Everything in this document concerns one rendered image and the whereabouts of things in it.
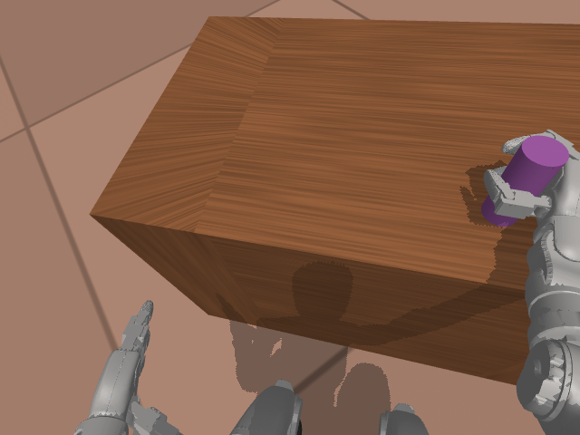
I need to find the left robot hand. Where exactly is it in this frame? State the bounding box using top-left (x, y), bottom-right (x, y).
top-left (88, 300), bottom-right (183, 435)

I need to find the right robot hand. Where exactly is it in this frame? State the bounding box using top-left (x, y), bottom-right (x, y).
top-left (483, 130), bottom-right (580, 226)

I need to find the left robot arm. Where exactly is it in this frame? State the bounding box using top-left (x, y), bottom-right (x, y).
top-left (73, 416), bottom-right (129, 435)

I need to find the right robot arm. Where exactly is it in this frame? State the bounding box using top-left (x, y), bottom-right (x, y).
top-left (517, 215), bottom-right (580, 435)

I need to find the can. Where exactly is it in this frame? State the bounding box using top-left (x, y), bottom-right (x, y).
top-left (481, 136), bottom-right (569, 227)

